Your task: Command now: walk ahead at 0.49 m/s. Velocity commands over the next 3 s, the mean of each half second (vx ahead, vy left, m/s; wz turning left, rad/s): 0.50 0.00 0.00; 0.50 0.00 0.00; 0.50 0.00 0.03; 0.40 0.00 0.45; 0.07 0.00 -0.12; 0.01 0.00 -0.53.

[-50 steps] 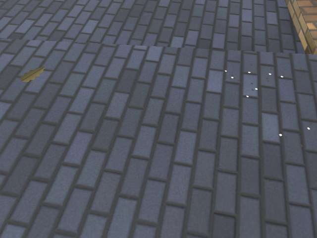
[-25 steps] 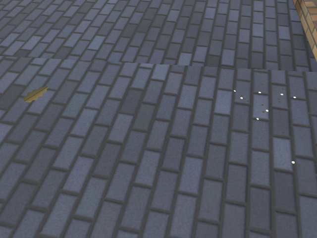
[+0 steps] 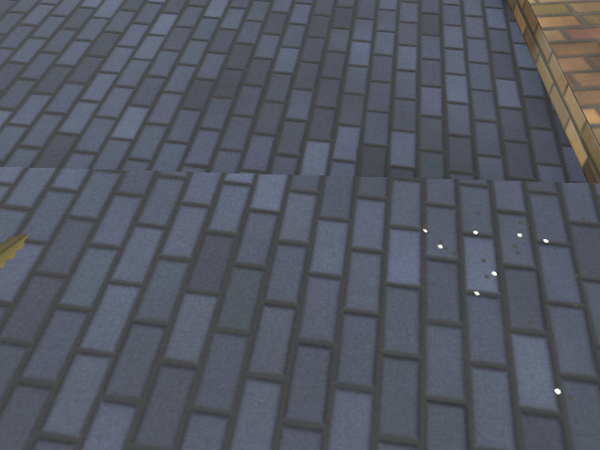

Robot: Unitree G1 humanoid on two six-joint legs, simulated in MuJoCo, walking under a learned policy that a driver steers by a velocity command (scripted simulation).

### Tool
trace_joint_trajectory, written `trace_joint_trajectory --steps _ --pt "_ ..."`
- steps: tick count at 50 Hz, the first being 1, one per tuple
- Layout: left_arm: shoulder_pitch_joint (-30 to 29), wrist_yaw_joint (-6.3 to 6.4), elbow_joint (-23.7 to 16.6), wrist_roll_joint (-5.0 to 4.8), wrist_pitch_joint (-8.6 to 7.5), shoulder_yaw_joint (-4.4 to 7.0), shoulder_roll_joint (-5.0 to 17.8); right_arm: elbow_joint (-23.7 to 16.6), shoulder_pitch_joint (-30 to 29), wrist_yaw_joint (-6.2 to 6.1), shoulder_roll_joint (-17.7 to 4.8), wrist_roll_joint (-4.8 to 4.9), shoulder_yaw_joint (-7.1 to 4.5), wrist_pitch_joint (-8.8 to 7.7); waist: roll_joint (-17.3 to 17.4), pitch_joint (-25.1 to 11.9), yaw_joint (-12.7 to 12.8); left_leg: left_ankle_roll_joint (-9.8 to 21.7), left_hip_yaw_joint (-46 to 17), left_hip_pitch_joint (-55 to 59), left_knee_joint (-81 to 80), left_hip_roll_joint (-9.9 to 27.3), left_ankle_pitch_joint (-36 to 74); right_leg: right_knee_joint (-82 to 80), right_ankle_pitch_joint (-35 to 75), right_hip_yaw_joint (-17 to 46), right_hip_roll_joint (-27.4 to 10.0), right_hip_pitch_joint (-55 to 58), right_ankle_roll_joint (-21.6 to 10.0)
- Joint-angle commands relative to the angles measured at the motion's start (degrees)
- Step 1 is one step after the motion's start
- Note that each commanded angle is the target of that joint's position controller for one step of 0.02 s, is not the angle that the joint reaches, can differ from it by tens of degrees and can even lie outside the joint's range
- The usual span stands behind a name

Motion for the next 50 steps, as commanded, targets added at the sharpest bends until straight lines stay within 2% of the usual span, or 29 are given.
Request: trace_joint_trajectory --steps 1,5,8,10,12,13,14,15,16,17,18,19,20,21,23,26,28,32,37,40,41,42,43,44,45,46,47,48,50 --pt "1.03 0.19 -2.49 0.55 -0.01 0.75 2.54 -3.22 -1.88 -1.22 -7.95 0.19 -1.30 -0.79 4.02 3.25 2.31 9.61 -11.90 -4.81 -10.94 16.22 4.46 -8.91 9.39 0.19 -1.89 -1.53 1.29" --pt "-7.80 -0.60 -4.78 -0.04 -0.57 0.37 1.69 -2.22 2.57 -1.92 -9.28 1.04 -1.51 -0.11 4.50 3.57 -0.92 7.37 -9.34 0.10 -10.26 15.52 4.79 -23.93 16.17 -2.15 0.90 0.61 1.76" --pt "-12.60 -1.62 -6.47 -0.56 -0.81 0.09 1.81 -0.96 5.53 -1.98 -9.58 1.41 -1.68 0.57 4.96 4.82 -2.66 7.14 -9.57 5.40 -8.17 17.29 3.91 -29.34 14.15 -2.58 1.96 0.38 1.62" --pt "-14.33 -2.42 -7.66 -0.70 -1.21 0.10 2.35 -0.41 6.38 -2.12 -9.77 1.44 -1.89 1.17 5.27 5.28 -2.64 6.65 -10.28 9.21 -5.87 19.09 4.47 -31.98 10.39 -2.41 2.45 0.29 0.46" --pt "-12.56 -2.96 -7.87 -0.70 -1.71 0.50 3.64 -0.40 5.62 -2.26 -10.54 1.51 -2.27 1.74 6.17 4.22 -0.91 5.72 -10.83 11.31 -2.56 20.25 8.77 -34.23 5.83 -3.10 3.59 4.34 -1.14" --pt "-8.99 -3.00 -7.12 -0.65 -1.93 1.13 4.85 -0.71 4.32 -2.27 -10.98 1.46 -2.36 2.01 6.84 2.23 1.45 4.90 -10.03 11.15 1.51 19.64 16.81 -35.35 4.43 -4.49 5.19 10.14 -2.17" --pt "-0.85 -2.79 -4.61 -0.56 -2.05 2.46 7.08 -1.07 3.32 -2.23 -10.13 1.15 -2.02 2.32 6.26 -2.51 5.48 3.55 -7.55 9.61 11.05 16.66 26.03 -36.42 4.36 -5.96 7.18 20.82 -3.70" --pt "11.10 -2.30 -1.79 -0.09 -2.11 3.99 11.50 -2.50 2.70 -2.19 -7.96 0.32 -1.01 2.25 2.60 -11.22 9.92 1.40 -4.32 -0.01 27.55 13.18 21.34 -34.80 5.56 1.40 0.53 38.57 -7.29" --pt "17.88 -2.24 -0.34 0.73 -1.61 5.48 17.82 -3.38 9.01 -1.59 -0.83 0.17 1.14 0.86 -12.27 -19.31 8.22 -3.15 -1.31 -24.63 50.54 2.91 -4.97 -38.87 -0.66 27.34 -13.59 61.38 -16.57" --pt "18.51 -2.43 -0.11 0.64 -1.60 4.09 12.63 -2.25 8.84 -1.29 -4.01 1.37 0.55 -0.79 -12.01 -22.60 8.90 -2.38 -10.54 -32.39 59.38 2.57 -24.01 -46.01 -5.04 40.02 -15.78 63.26 -18.06" --pt "12.81 -2.38 -1.07 0.27 -1.71 2.93 9.21 -3.97 3.00 -1.11 -9.29 2.85 -0.86 -1.60 -8.01 -13.30 7.71 -1.12 -10.68 -37.02 61.95 6.33 -20.32 -46.26 -4.19 30.85 -13.61 55.70 -14.33" --pt "6.97 -2.38 -2.44 0.17 -1.56 2.16 7.14 -4.95 -0.80 -1.37 -9.56 2.79 -1.01 -1.68 -3.64 -8.50 5.91 -0.88 -8.94 -35.36 59.77 9.65 -14.50 -47.37 0.82 22.14 -11.19 46.82 -12.22" --pt "3.31 -2.70 -3.01 0.36 -1.46 1.53 5.31 -5.20 -2.72 -1.78 -8.76 1.92 -1.28 -1.26 -0.63 -4.77 4.26 -1.17 -8.00 -32.85 55.96 11.52 -10.64 -49.54 4.85 16.48 -8.56 39.12 -11.05" --pt "1.87 -2.96 -2.91 0.74 -1.57 1.09 3.98 -5.15 -2.09 -2.02 -7.80 1.42 -1.58 -0.40 -1.51 -3.00 2.33 -1.35 -8.11 -29.29 52.61 13.12 -7.95 -51.62 6.89 12.22 -6.34 34.16 -9.94" --pt "3.16 -3.21 -1.48 0.90 -1.83 1.14 3.93 -4.51 0.12 -2.11 -5.06 1.25 -1.41 1.08 -2.26 -1.98 0.79 -1.97 -7.15 -25.85 50.09 13.38 -5.58 -54.08 11.09 8.10 -4.57 29.90 -10.39" --pt "6.17 -2.39 0.32 0.92 -1.90 1.74 6.21 -6.41 -4.34 -2.35 -5.21 0.79 -1.77 1.76 -0.96 0.43 0.90 -3.22 -6.88 -30.70 43.33 13.83 0.30 -55.80 16.42 4.92 -4.55 30.28 -11.08" --pt "7.94 -1.72 1.08 0.75 -1.46 1.72 6.39 -7.97 -8.99 -2.25 -4.87 0.58 -1.82 1.65 -0.84 1.35 1.93 -3.74 -6.68 -33.05 36.43 13.74 5.59 -56.39 16.42 3.54 -4.27 31.74 -10.50" --pt "11.02 -0.97 2.42 0.20 -1.05 1.79 7.32 -10.13 -17.05 -1.59 -3.91 0.93 -1.45 1.21 -1.14 3.19 4.34 -3.70 -4.81 -30.85 23.42 11.76 13.65 -57.63 12.45 0.83 -3.23 33.27 -9.05" --pt "14.88 -0.51 5.04 -0.32 0.00 2.21 7.75 -12.95 -24.03 -0.14 -4.23 1.50 -1.15 0.59 -1.22 5.87 5.98 -2.27 -4.72 -32.41 16.14 10.64 10.57 -54.89 12.12 1.08 -6.47 41.68 -8.63" --pt "13.62 -0.19 5.27 -0.47 0.76 2.76 8.78 -13.26 -22.31 0.63 -5.72 1.53 -1.65 0.00 -2.15 4.21 3.83 -0.25 -3.38 -26.69 13.75 8.93 4.51 -50.17 20.50 0.98 -7.71 44.58 -7.35" --pt "12.41 -0.17 5.00 -0.41 1.01 2.90 9.30 -12.39 -18.67 0.57 -6.99 1.47 -2.33 -0.14 -2.98 1.77 1.64 0.65 -1.71 -20.30 13.30 7.03 3.16 -45.99 29.78 0.17 -6.99 44.29 -6.66" --pt "11.29 -0.20 4.72 -0.23 1.35 2.64 8.69 -9.86 -10.60 0.30 -8.99 1.37 -3.60 -0.15 -2.60 -2.83 -2.46 2.01 -0.01 -9.34 12.48 4.90 3.47 -36.71 37.51 -1.90 -4.31 42.19 -5.39" --pt "10.92 -0.24 3.65 0.39 1.39 1.85 7.09 -6.95 0.44 -0.19 -12.58 1.01 -5.01 -0.09 0.23 -10.49 -6.54 4.85 -5.67 8.16 14.45 9.91 4.82 -21.82 31.03 -4.17 -1.11 32.44 -3.44" --pt "17.65 -0.95 3.01 0.63 0.28 -0.17 0.43 -5.42 8.09 -0.49 -18.45 0.04 -6.46 0.29 14.06 -19.48 -4.92 14.22 -31.88 31.46 10.95 24.97 -3.33 2.21 4.34 -5.97 8.75 8.30 1.01" --pt "17.05 -1.31 3.97 -0.15 -1.36 -0.07 1.64 -5.32 7.94 -0.34 -14.48 0.52 -5.07 0.41 16.22 -23.23 -5.02 15.70 -46.81 33.41 1.95 28.16 -7.78 11.69 -22.48 2.95 10.94 0.20 0.57" --pt "11.69 -1.53 2.34 -1.78 -2.28 1.31 6.70 -5.99 2.76 -0.36 -11.35 1.03 -4.07 0.27 12.90 -14.18 -4.19 12.17 -38.70 26.11 1.26 26.26 -9.36 15.24 -19.99 3.84 7.19 -5.13 -0.68" --pt "7.45 -1.26 1.10 -2.04 -2.53 1.44 7.39 -7.39 -2.66 -0.40 -9.17 1.02 -3.36 0.29 8.48 -8.52 -2.51 9.97 -30.31 16.78 0.11 24.18 -6.08 13.13 -14.32 1.92 3.78 -4.59 -1.29" --pt "5.27 -0.76 0.75 -1.26 -2.19 1.78 6.95 -7.87 -6.54 -0.13 -7.26 0.60 -2.75 0.22 5.14 -4.25 -0.64 8.71 -24.32 7.95 -2.05 21.72 -1.85 9.18 -9.93 0.81 1.56 -1.98 -1.17" --pt "7.56 -0.28 1.25 -0.50 -0.45 2.10 4.62 -7.35 -8.36 0.27 -5.33 -0.22 -2.15 -0.15 7.41 -2.21 2.61 7.48 -17.94 -0.79 -5.69 18.43 1.44 4.13 -5.51 1.09 -0.80 4.87 -1.08"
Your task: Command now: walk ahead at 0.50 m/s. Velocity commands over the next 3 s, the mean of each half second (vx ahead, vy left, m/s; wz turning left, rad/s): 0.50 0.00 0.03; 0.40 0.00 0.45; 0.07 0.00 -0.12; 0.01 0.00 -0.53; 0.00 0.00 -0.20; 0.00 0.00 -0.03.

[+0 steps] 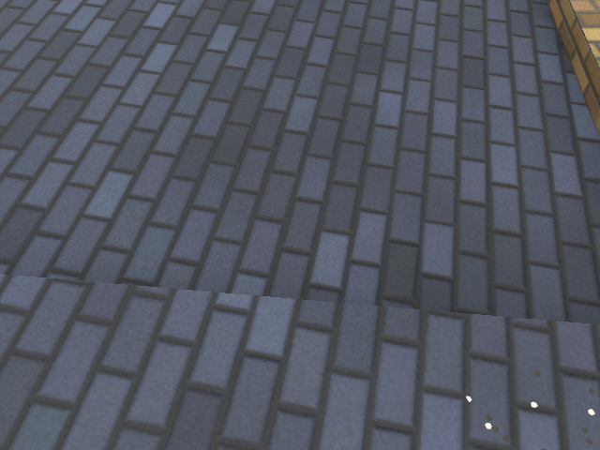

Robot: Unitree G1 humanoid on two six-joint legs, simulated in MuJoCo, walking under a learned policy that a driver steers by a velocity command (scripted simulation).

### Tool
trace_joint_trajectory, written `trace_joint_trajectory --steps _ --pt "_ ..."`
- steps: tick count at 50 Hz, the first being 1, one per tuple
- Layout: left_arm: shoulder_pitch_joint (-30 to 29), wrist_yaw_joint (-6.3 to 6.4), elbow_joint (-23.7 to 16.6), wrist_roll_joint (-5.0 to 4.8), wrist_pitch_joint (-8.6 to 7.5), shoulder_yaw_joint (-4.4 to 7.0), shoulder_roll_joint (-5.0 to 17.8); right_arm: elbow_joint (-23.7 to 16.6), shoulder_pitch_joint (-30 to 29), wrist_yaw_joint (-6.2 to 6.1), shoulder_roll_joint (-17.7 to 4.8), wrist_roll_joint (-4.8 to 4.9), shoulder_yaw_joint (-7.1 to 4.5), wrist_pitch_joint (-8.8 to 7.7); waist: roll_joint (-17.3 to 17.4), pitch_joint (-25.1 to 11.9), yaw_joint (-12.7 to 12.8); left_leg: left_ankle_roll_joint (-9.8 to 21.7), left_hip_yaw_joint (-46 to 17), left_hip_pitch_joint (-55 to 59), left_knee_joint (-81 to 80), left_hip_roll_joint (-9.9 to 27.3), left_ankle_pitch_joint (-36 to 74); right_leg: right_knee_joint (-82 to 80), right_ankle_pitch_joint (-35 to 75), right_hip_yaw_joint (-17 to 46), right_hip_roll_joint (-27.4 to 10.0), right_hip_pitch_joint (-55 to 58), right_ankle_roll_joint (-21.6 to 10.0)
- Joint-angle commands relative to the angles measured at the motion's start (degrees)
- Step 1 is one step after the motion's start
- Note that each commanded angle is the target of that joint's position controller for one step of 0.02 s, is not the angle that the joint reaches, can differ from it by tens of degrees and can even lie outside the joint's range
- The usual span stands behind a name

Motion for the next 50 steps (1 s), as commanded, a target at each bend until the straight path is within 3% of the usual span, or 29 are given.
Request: trace_joint_trajectory --steps 1,4,6,10,15,18,19,20,21,22,23,24,25,26,27,29,32,35,38,40,42,45,46,47,48,49,50 --pt "2.86 0.62 -2.69 0.40 0.61 1.34 2.91 -1.38 1.20 0.20 -4.51 -0.47 -0.68 -0.97 6.75 -3.25 1.27 9.42 -15.80 7.69 -17.16 14.19 4.63 -1.48 5.44 1.96 -5.32 -8.02 -0.21" --pt "-1.64 0.86 -4.46 0.85 1.31 1.72 3.20 0.28 4.48 -0.79 -7.05 -0.38 -1.23 -1.14 4.96 -0.76 1.06 10.32 -12.75 8.11 -19.25 14.28 9.45 -8.42 11.85 1.64 -5.85 -13.21 1.26" --pt "-6.00 0.75 -5.89 1.16 1.15 1.77 2.92 1.14 6.75 -1.49 -7.30 -0.18 -1.23 -0.72 4.43 -0.04 -0.03 9.74 -11.47 10.52 -19.44 14.09 11.10 -14.83 17.51 1.43 -5.72 -16.46 1.98" --pt "-13.33 -0.11 -7.91 0.89 0.73 1.24 1.62 2.41 10.04 -2.14 -7.66 0.35 -1.06 -0.25 4.96 1.36 -2.26 7.82 -7.86 12.57 -19.66 12.42 10.52 -27.84 26.48 -0.50 -3.62 -14.80 2.02" --pt "-21.13 -1.68 -10.88 0.22 0.13 0.54 1.41 5.05 14.98 -2.37 -8.08 0.75 -1.32 0.87 4.87 4.03 -4.76 7.91 -8.04 20.78 -16.62 15.41 11.01 -35.44 23.22 -1.56 -1.85 -16.43 1.11" --pt "-20.25 -2.54 -11.63 0.16 -0.37 0.83 2.70 5.46 14.43 -2.86 -8.98 0.84 -1.85 1.82 6.11 3.15 -2.84 6.81 -8.50 24.63 -12.18 17.33 18.58 -38.18 17.12 -2.25 -0.45 -12.72 -0.99" --pt "-17.16 -2.50 -10.94 0.18 -0.49 1.36 3.81 5.21 13.19 -2.94 -9.59 1.00 -2.09 1.98 7.04 1.17 -0.93 6.19 -7.89 24.53 -8.97 17.02 26.62 -38.78 15.55 -3.54 1.16 -7.13 -1.94" --pt "-10.82 -2.28 -9.15 0.48 -0.65 2.44 5.58 4.95 11.99 -2.91 -9.25 1.24 -1.94 2.20 6.85 -2.48 2.70 5.14 -6.75 22.63 -1.68 14.98 35.17 -40.27 16.23 -5.00 3.19 3.07 -3.23" --pt "-0.42 -1.78 -6.26 0.83 -0.74 3.96 8.83 4.30 11.25 -2.81 -7.58 1.02 -1.23 2.20 5.31 -9.22 7.15 3.27 -4.88 15.37 10.67 11.57 33.42 -39.18 18.53 -2.75 1.27 19.28 -5.39" --pt "8.71 -1.22 -4.82 1.93 -0.57 5.30 14.16 3.23 15.49 -2.49 -2.86 0.17 0.16 1.55 -4.62 -18.90 7.43 -0.28 -1.83 -5.21 33.15 4.38 11.02 -38.93 16.88 17.20 -14.07 42.69 -11.76" --pt "10.32 -1.44 -4.19 1.19 -0.23 4.54 12.52 4.14 18.86 -2.13 0.16 1.13 1.23 0.31 -14.17 -26.00 6.75 -1.36 -7.91 -17.52 47.01 -1.85 -23.99 -47.93 9.20 38.19 -22.16 50.45 -16.54" --pt "7.30 -1.43 -4.59 0.93 -0.20 3.28 8.32 3.54 14.55 -2.05 -6.36 2.80 -0.72 -0.43 -8.61 -18.88 7.11 -0.39 -12.48 -22.52 52.37 1.73 -22.70 -49.65 4.28 33.22 -20.07 44.11 -13.45" --pt "2.54 -1.23 -5.55 0.98 -0.12 2.56 6.04 1.87 9.71 -2.24 -7.66 3.40 -1.18 -0.54 -6.03 -11.41 5.94 0.25 -10.39 -24.01 52.12 4.78 -17.99 -50.85 4.99 24.06 -18.28 35.27 -10.81" --pt "-1.71 -1.44 -5.87 1.43 -0.30 1.94 4.32 1.44 7.31 -2.63 -6.94 2.89 -1.43 -0.18 -2.12 -6.77 3.97 0.25 -9.67 -21.68 48.37 7.18 -13.03 -53.66 6.66 17.78 -15.72 26.38 -9.26" --pt "-4.28 -1.53 -5.95 1.96 -0.66 1.51 2.64 1.60 7.76 -2.94 -6.07 2.30 -2.00 0.73 -2.76 -4.06 1.94 0.33 -9.90 -18.75 44.93 8.92 -9.74 -56.05 7.94 12.73 -13.60 20.71 -8.07" --pt "-5.19 -1.58 -4.92 2.32 -1.02 1.51 1.66 2.60 11.16 -2.88 -2.59 2.42 -1.92 2.55 -3.94 -2.29 -0.27 0.16 -9.93 -13.79 42.51 9.91 -7.29 -58.83 11.26 6.55 -11.75 14.76 -7.71" --pt "-3.77 -0.77 -3.50 2.59 -1.49 2.19 3.71 1.05 8.02 -3.23 -2.71 2.14 -2.51 3.93 -2.26 0.48 -0.73 -0.27 -11.00 -18.39 38.19 9.74 -1.24 -60.61 17.07 0.49 -11.42 14.16 -7.50" --pt "-1.77 0.23 -2.39 2.80 -1.18 2.51 4.38 -0.62 4.06 -2.67 -2.56 1.36 -2.74 3.92 -1.40 1.49 -0.20 -0.87 -11.80 -22.59 30.19 8.99 6.67 -60.67 21.09 -3.70 -11.39 17.39 -6.87" --pt "-1.92 0.98 -2.34 2.66 -0.71 2.64 5.16 -2.40 -0.72 -1.55 -1.76 1.00 -2.29 3.60 -0.95 3.31 0.66 -0.85 -8.29 -21.38 21.11 8.42 12.68 -60.15 25.93 -9.00 -10.53 18.06 -5.53" --pt "-1.20 1.73 -2.08 2.24 0.06 2.75 5.90 -4.60 -4.94 -0.77 -0.56 0.26 -1.58 3.50 -0.67 4.61 1.82 -0.77 -4.06 -19.09 15.89 7.64 14.14 -57.58 34.89 -12.56 -10.41 18.05 -4.79" --pt "0.44 2.28 -1.64 1.56 1.16 3.01 6.94 -6.57 -7.43 0.01 -0.24 0.14 -1.30 3.68 -1.04 4.20 2.78 -0.62 -1.17 -17.79 13.20 6.40 12.12 -53.65 40.88 -14.10 -11.24 20.70 -4.64" --pt "-1.03 2.96 -2.11 -0.05 2.52 3.99 9.93 -8.79 -5.21 1.22 -3.40 0.25 -2.40 3.91 -3.41 0.57 0.53 1.30 1.63 -12.35 9.87 2.84 3.63 -45.06 55.24 -14.28 -12.62 25.95 -3.53" --pt "-2.30 3.18 -2.47 -0.41 2.90 4.23 10.55 -8.33 -0.79 1.36 -5.30 0.26 -3.22 3.82 -4.05 -1.84 -1.81 2.24 2.43 -7.65 8.31 1.09 1.91 -38.98 58.96 -14.19 -12.19 26.93 -2.57" --pt "-3.73 3.06 -2.96 -0.65 3.15 4.12 10.39 -6.99 6.08 1.09 -8.26 0.45 -4.63 3.47 -2.42 -5.69 -5.48 3.87 2.56 1.32 2.81 -1.06 7.00 -29.09 55.35 -14.93 -9.85 25.90 -0.58" --pt "-2.08 2.73 -3.49 0.32 2.79 3.69 9.45 -6.75 10.33 -0.27 -13.10 -0.01 -6.19 3.42 3.82 -10.15 -7.09 6.91 -5.71 14.11 0.83 3.41 26.09 -13.32 38.27 -15.36 -6.17 16.84 3.21" --pt "2.98 1.90 -5.23 4.21 2.19 1.58 1.59 -7.66 8.27 -1.25 -17.83 -0.38 -6.49 3.76 17.39 -15.69 0.26 15.19 -24.53 30.57 7.80 16.26 54.88 6.43 -19.23 -11.82 3.67 -2.61 6.62" --pt "4.24 0.91 -6.51 2.28 1.25 1.33 3.71 -9.76 9.12 -0.52 -16.16 -0.80 -5.69 3.62 14.62 -28.13 -1.90 24.25 -41.82 35.74 0.54 23.56 40.50 17.11 -24.27 1.54 7.14 -8.70 6.78"
Over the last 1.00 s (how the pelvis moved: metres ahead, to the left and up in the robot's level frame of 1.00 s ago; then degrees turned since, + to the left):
0.55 -0.01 -0.01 1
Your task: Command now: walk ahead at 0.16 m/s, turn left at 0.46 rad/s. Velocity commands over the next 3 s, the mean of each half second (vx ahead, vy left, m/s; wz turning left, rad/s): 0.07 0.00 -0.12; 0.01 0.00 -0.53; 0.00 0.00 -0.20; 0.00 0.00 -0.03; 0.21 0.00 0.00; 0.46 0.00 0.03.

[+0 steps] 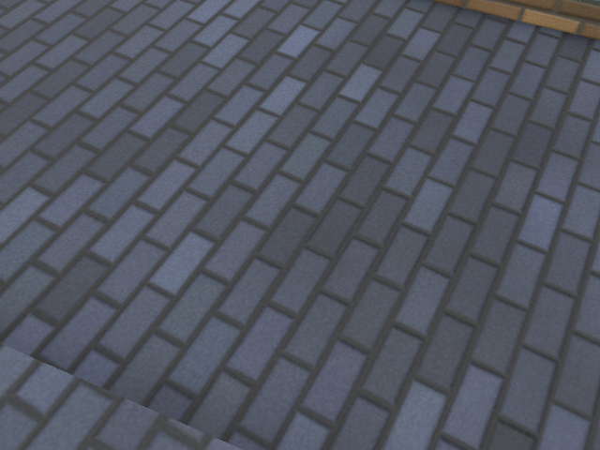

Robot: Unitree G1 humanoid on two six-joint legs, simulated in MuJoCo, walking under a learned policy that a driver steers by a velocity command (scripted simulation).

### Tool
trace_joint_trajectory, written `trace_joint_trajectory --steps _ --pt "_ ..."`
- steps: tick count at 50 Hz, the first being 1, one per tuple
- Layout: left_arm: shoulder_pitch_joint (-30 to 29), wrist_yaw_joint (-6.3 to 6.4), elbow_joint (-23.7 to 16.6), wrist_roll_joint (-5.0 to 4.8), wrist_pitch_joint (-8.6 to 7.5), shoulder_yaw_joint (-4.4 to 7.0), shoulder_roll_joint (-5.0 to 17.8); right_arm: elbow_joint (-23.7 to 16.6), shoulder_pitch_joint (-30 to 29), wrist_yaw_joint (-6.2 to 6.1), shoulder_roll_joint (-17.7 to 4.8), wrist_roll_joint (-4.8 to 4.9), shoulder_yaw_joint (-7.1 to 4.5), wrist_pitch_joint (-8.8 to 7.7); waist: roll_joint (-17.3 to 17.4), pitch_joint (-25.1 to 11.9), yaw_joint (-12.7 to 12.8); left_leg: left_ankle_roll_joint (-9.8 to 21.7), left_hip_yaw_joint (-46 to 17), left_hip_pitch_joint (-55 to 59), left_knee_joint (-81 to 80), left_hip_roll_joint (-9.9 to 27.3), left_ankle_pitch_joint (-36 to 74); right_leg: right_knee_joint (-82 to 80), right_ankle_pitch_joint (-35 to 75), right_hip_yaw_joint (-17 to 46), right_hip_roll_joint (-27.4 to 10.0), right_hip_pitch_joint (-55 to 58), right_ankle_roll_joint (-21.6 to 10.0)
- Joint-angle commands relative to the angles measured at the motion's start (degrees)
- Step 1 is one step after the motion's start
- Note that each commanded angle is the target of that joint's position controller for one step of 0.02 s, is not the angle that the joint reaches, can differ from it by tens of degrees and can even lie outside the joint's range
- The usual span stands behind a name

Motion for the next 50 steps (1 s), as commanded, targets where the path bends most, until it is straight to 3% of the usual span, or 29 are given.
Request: trace_joint_trajectory --steps 1,2,3,4,6,7,10,13,16,22,25,26,27,28,29,30,31,33,35,39,45,50 --pt "1.77 -1.35 -5.99 -2.04 -1.99 0.49 6.54 -3.42 11.88 -0.48 -11.32 -0.36 -2.56 -0.04 4.61 -26.27 -4.94 18.43 -33.97 42.07 -11.53 21.26 30.48 32.28 -4.93 14.96 3.86 -27.26 -0.40" --pt "-0.19 -0.96 -6.01 -2.37 -1.50 0.46 6.41 -3.42 7.93 -0.64 -7.82 0.53 -1.50 -0.03 0.44 -18.99 -3.56 14.50 -27.09 34.72 -12.44 19.12 23.93 28.22 0.68 13.54 1.27 -29.18 -1.09" --pt "-0.26 -0.24 -4.55 -1.48 -0.54 0.70 6.38 -3.72 4.70 -0.80 -5.04 0.70 -0.46 -0.10 -2.41 -14.85 -2.02 11.84 -22.28 26.57 -13.60 16.86 21.78 23.78 4.11 13.40 -1.30 -26.53 -0.94" --pt "0.43 0.21 -4.26 -0.91 0.60 1.09 6.89 -3.44 3.09 -0.83 -3.67 0.10 0.12 -0.18 -1.17 -13.26 -0.52 10.86 -19.53 20.31 -14.73 15.63 20.86 20.11 6.02 13.92 -2.56 -22.14 -0.94" --pt "3.21 0.41 -2.94 -0.96 2.26 1.09 5.46 -1.86 2.85 -0.57 -2.76 -1.67 0.72 -0.80 1.42 -12.30 1.32 9.82 -15.00 13.15 -16.83 13.66 21.08 13.63 8.32 13.71 -2.78 -14.40 -1.05" --pt "3.64 0.50 -2.51 -0.99 2.56 0.80 4.47 -1.05 2.85 -0.72 -2.91 -2.07 0.77 -1.16 2.32 -11.89 1.61 9.50 -12.84 12.06 -17.47 13.02 21.61 9.21 9.04 13.59 -2.84 -12.86 -0.94" --pt "0.58 0.95 -2.83 -0.58 3.24 0.29 4.23 0.18 1.45 -1.82 -4.75 -2.36 0.42 -1.51 4.12 -11.97 1.01 8.21 -9.83 12.12 -19.01 12.71 16.27 -0.94 12.97 13.60 -2.64 -10.73 -0.87" --pt "-2.97 0.65 -4.68 -0.99 4.01 0.99 7.01 0.13 0.50 -3.20 -7.04 -1.82 -0.06 -0.29 4.34 -10.61 -0.39 8.36 -11.42 15.03 -21.35 14.77 2.39 -2.16 14.03 13.34 -2.00 -13.86 -0.79" --pt "-5.53 0.65 -6.64 -1.03 4.49 1.27 7.37 0.08 1.26 -4.23 -7.45 -1.03 -0.34 0.94 4.07 -7.56 -1.87 8.97 -13.88 18.95 -22.36 17.52 -5.07 -0.49 10.35 13.19 -2.08 -19.84 -0.72" --pt "-2.93 -0.15 -7.06 -1.47 4.55 1.24 5.85 -0.47 -1.20 -5.19 -8.00 -0.63 -0.85 2.75 5.28 -8.99 -0.87 8.16 -8.32 22.33 -19.21 17.93 6.24 -6.27 8.75 9.04 -0.21 -14.71 -1.14" --pt "2.27 -1.31 -5.82 -1.58 4.66 1.31 5.61 -0.33 -3.18 -5.02 -8.91 0.99 -1.33 3.82 7.10 -10.09 2.28 5.19 -4.02 21.83 -14.34 16.87 10.41 -19.85 16.13 5.57 1.88 -6.66 -3.78" --pt "4.36 -1.69 -5.32 -1.09 4.73 1.51 6.26 0.25 -2.53 -4.90 -8.71 1.86 -1.49 4.12 6.00 -9.34 3.31 2.07 -2.05 19.52 -10.95 15.18 6.62 -27.58 22.46 6.43 2.24 -2.96 -5.92" --pt "4.49 -1.49 -6.08 -0.36 4.71 2.40 10.20 0.50 -1.08 -4.58 -6.55 1.66 -1.25 4.28 -3.02 -7.61 2.05 -3.42 3.05 10.99 -0.14 10.44 -2.79 -34.74 28.64 18.84 -5.08 1.77 -9.92" --pt "3.75 -0.63 -7.62 -0.58 4.97 3.41 16.70 -2.12 -2.85 -4.23 -4.17 -0.77 -0.74 3.61 -17.38 -6.02 -0.48 -8.62 5.79 -6.58 12.84 1.13 -27.90 -32.80 52.47 35.88 -16.90 8.82 -17.54" --pt "5.42 -1.08 -8.42 2.12 3.84 3.36 16.93 -4.86 -10.11 -4.38 -5.16 -1.04 -1.02 2.57 -13.98 -8.34 3.96 -8.37 -3.09 -10.70 21.42 -1.40 -31.51 -34.92 50.11 40.37 -18.97 5.97 -23.23" --pt "1.71 -1.10 -9.62 2.61 2.58 3.18 16.25 -4.29 -9.83 -4.55 -7.50 0.02 -1.78 2.45 -8.52 -7.62 1.45 -7.85 -6.12 -11.10 26.66 0.05 -25.94 -34.84 48.94 35.23 -15.69 5.43 -20.90" --pt "-2.16 -0.76 -10.69 1.12 1.98 3.09 15.07 -2.63 -6.62 -5.03 -8.34 0.18 -2.23 2.79 -6.57 -7.62 -0.54 -7.72 -6.71 -10.63 27.92 0.94 -21.23 -33.99 47.83 30.90 -12.98 5.00 -17.45" --pt "-4.25 -0.27 -11.85 -1.09 1.95 1.87 11.50 -0.97 -3.92 -5.81 -8.66 -0.36 -2.55 3.48 -6.79 -8.35 -1.66 -8.36 -7.34 -8.21 29.28 1.67 -16.47 -33.17 48.04 27.55 -10.38 3.83 -14.95" --pt "-1.72 0.06 -11.81 -1.14 2.22 1.48 10.64 -1.41 -4.09 -5.90 -7.84 0.15 -2.45 3.30 -6.87 -9.07 -1.22 -8.73 -7.25 -7.47 29.44 0.67 -13.29 -33.24 47.49 27.17 -8.88 4.75 -15.00" --pt "1.19 0.89 -12.29 -1.37 2.98 1.91 12.04 -2.78 -6.20 -5.58 -6.86 0.39 -1.77 2.43 -8.54 -8.06 0.39 -9.64 -8.37 -9.13 19.03 0.43 -10.88 -32.69 42.43 29.71 -7.66 8.93 -14.69" --pt "-0.55 0.94 -15.31 -0.82 4.65 2.45 14.19 -4.07 -6.85 -3.86 -7.39 0.60 -1.15 1.06 -9.57 -8.57 1.29 -9.96 -8.95 -2.29 9.37 -0.69 -11.98 -31.33 41.90 34.90 -6.48 6.20 -15.66" --pt "-3.20 0.80 -17.86 -0.97 5.68 2.11 13.90 -4.07 -3.55 -2.57 -8.09 0.74 -0.83 -0.06 -10.23 -10.27 0.78 -8.97 -8.48 5.10 2.51 -1.07 -13.15 -28.14 48.23 38.27 -5.84 5.00 -15.43"
Over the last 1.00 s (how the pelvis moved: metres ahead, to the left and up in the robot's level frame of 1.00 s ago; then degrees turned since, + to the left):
0.51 -0.01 -0.02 16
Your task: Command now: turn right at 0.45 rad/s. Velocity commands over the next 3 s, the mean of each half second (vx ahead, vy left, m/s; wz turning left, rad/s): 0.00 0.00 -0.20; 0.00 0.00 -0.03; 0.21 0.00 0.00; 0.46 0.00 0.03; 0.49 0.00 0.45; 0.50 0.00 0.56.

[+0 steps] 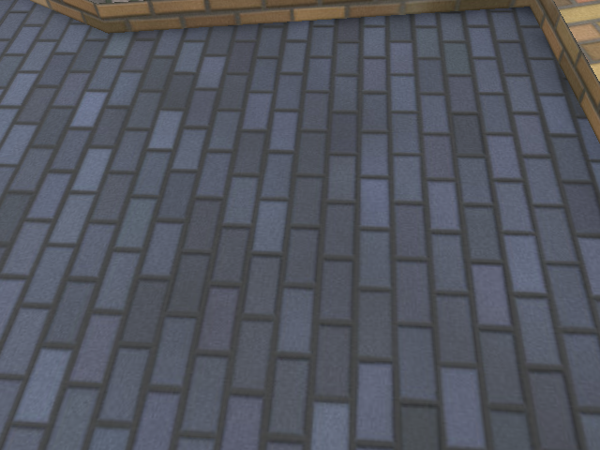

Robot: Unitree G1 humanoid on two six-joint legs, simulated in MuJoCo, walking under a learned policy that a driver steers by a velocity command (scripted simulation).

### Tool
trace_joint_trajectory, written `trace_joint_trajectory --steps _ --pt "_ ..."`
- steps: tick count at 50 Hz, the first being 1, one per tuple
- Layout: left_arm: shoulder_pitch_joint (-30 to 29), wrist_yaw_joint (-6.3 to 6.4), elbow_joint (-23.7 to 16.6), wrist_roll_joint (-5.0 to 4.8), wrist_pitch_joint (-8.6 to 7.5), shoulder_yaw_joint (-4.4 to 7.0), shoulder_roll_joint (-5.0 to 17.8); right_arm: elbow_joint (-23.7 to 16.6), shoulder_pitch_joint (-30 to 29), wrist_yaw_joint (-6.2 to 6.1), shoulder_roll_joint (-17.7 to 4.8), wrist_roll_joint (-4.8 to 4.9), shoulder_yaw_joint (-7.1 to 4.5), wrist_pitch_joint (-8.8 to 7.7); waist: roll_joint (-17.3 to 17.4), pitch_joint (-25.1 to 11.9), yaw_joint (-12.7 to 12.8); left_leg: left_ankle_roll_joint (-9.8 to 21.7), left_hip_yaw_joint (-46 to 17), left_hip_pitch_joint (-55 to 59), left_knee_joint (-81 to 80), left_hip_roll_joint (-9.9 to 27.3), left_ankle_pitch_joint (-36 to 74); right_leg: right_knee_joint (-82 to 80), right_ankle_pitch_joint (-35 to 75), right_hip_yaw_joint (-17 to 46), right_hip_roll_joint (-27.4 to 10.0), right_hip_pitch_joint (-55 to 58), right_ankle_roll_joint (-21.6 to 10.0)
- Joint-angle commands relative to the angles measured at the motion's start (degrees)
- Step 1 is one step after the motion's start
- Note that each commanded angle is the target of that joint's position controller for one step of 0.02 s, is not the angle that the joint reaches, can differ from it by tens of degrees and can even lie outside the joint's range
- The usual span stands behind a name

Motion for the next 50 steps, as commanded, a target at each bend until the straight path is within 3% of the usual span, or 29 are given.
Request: trace_joint_trajectory --steps 1,3,4,5,6,7,8,10,12,15,17,19,20,21,22,23,24,25,28,38,50 --pt "-1.47 0.25 -4.79 -0.14 0.11 2.24 9.72 -3.98 0.37 0.91 -5.51 0.05 -0.93 -1.55 -10.16 -8.69 -0.49 0.98 1.06 1.41 -6.06 0.26 0.89 -1.47 28.25 15.54 -14.34 10.26 -9.75" --pt "-3.07 0.43 -5.41 -0.75 0.39 1.53 8.46 -3.32 3.75 1.41 -5.21 -0.43 -0.90 -1.80 -9.29 -8.66 -2.91 2.92 2.71 10.68 -18.93 1.13 12.94 0.49 21.52 14.66 -11.58 6.46 -6.79" --pt "-1.23 0.48 -5.37 -0.03 0.24 0.87 6.59 -3.42 4.80 1.29 -6.87 -1.14 -1.15 -1.63 -5.76 -9.88 -2.35 5.04 -1.11 17.49 -20.35 6.52 19.78 3.67 11.65 12.46 -9.30 2.12 -4.18" --pt "2.79 0.19 -5.02 1.38 -0.15 -0.11 3.59 -4.83 3.75 0.96 -9.57 -2.21 -1.13 -1.18 7.52 -10.45 0.39 9.97 -11.77 23.16 -20.41 17.02 34.60 14.79 -11.33 4.49 -1.50 -5.14 -0.71" --pt "2.80 0.13 -6.34 0.78 -0.81 0.80 6.03 -3.98 4.94 1.15 -9.63 -3.29 -0.85 -0.94 14.62 -7.71 0.46 19.59 -21.98 20.40 -20.91 24.29 40.09 22.53 -26.98 0.70 2.65 -12.87 2.11" --pt "2.67 0.18 -5.52 1.13 -1.30 1.95 10.30 -4.31 4.10 1.26 -8.82 -2.35 -0.64 -1.10 10.31 -6.39 -0.40 22.04 -22.71 18.09 -21.92 25.25 33.68 31.80 -24.86 -0.18 -0.49 -15.00 4.26" --pt "2.42 0.22 -4.39 0.70 -1.21 2.86 12.16 -4.99 2.57 1.12 -7.99 -1.63 -0.41 -1.11 7.16 -5.24 -0.49 20.16 -18.38 16.21 -21.80 21.97 29.87 36.53 -21.63 -0.72 -0.86 -14.71 5.42" --pt "3.14 0.65 -3.03 0.60 -0.02 2.65 9.81 -5.29 0.18 1.00 -6.21 -0.65 0.66 -0.91 6.33 -3.62 0.14 17.01 -12.03 13.58 -21.85 17.48 26.00 38.80 -16.78 -1.16 -1.76 -13.36 7.06" --pt "2.86 0.25 -3.15 0.37 0.14 1.46 6.09 -4.32 0.67 0.93 -5.07 -0.72 1.33 -0.53 7.43 -3.68 0.13 16.00 -6.90 12.61 -22.46 13.79 24.80 33.11 -13.61 -4.23 -2.77 -9.91 7.61" --pt "-0.90 -0.42 -4.38 0.63 -0.64 -0.39 2.30 -2.91 2.74 0.74 -5.80 -0.69 1.34 0.46 9.91 -4.94 -2.60 15.57 -4.67 15.12 -21.48 12.13 23.18 16.67 -12.64 -9.79 -6.02 -4.65 7.68" --pt "-1.23 -0.68 -4.13 0.27 -1.15 -0.28 3.13 -1.94 5.04 0.56 -7.33 -0.59 1.08 1.07 10.39 -5.57 -3.92 16.16 -6.41 16.14 -20.64 13.16 23.16 8.46 -9.96 -11.27 -5.78 -1.48 7.19" --pt "2.19 -0.74 -2.27 0.51 -1.47 0.00 3.56 -1.27 4.87 0.57 -7.11 0.20 1.48 1.26 9.00 -5.32 -1.80 14.61 -6.12 14.37 -19.19 12.46 22.31 -5.63 1.12 -12.75 -4.90 5.26 5.49" --pt "2.49 -0.68 -2.14 1.11 -1.49 0.09 4.72 -0.62 6.43 0.67 -6.75 0.44 1.74 0.84 7.70 -5.80 -1.89 12.33 -5.91 12.09 -19.08 11.85 21.82 -8.46 6.43 -10.99 -5.97 9.89 4.13" --pt "3.05 -0.30 -2.73 1.72 -1.38 0.32 7.06 -0.56 6.77 1.03 -5.92 -0.30 2.24 0.01 4.33 -7.56 -2.25 9.23 -4.32 8.97 -17.38 10.50 19.81 -6.24 14.75 -6.80 -10.33 14.94 2.42" --pt "1.91 -0.28 -2.42 1.73 -1.15 0.88 9.80 -0.81 8.24 1.60 -4.42 -1.00 2.50 -0.93 -3.32 -8.28 -5.00 6.53 0.48 8.21 -16.58 5.75 13.57 -1.89 18.27 -5.50 -12.10 14.04 -0.31" --pt "1.17 -0.86 -2.36 1.69 -1.18 0.32 6.82 -0.44 6.47 1.64 -3.66 -1.30 2.91 -1.21 -6.00 -8.39 -3.51 4.11 2.92 11.59 -16.07 4.22 9.14 -2.82 9.84 -5.39 -11.42 9.29 -1.61" --pt "0.67 -1.24 -2.45 2.02 -1.33 -0.41 4.39 -0.32 4.51 1.59 -4.53 -1.26 2.78 -1.07 -5.13 -6.30 -2.66 3.21 3.20 12.00 -15.35 4.05 8.88 -4.08 5.52 -5.45 -10.53 6.84 -1.08" --pt "0.72 -1.31 -2.16 2.34 -1.51 -0.68 3.92 -0.07 3.95 1.35 -4.37 -1.18 2.79 -0.71 -4.73 -4.79 -2.56 3.40 3.16 12.05 -15.04 4.25 9.90 -4.58 4.19 -5.90 -9.85 5.19 -0.10" --pt "2.03 -1.21 -1.52 1.97 -2.38 -0.95 4.05 0.99 5.37 0.74 -4.60 -1.09 2.79 0.28 -4.64 -2.06 -2.79 3.87 2.82 11.76 -14.82 4.56 12.46 -4.71 5.30 -6.40 -9.04 3.24 0.80" --pt "3.35 -1.01 0.37 1.62 -3.20 -1.62 2.99 5.68 6.79 -0.56 -4.89 -0.82 2.60 0.97 -1.22 -1.80 -2.82 2.43 2.40 13.65 -15.44 4.88 14.35 -5.12 7.13 -6.91 -8.11 3.36 0.43" --pt "5.19 -1.03 5.17 1.38 -3.45 -1.87 2.10 11.04 8.70 -1.61 -5.05 -0.58 2.44 1.36 -0.72 -1.59 -2.89 2.19 2.52 14.41 -16.28 4.77 15.03 -5.85 8.47 -8.48 -7.01 4.19 0.49"
Over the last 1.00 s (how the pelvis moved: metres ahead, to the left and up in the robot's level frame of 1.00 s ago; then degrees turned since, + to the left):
0.06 -0.05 0.03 -25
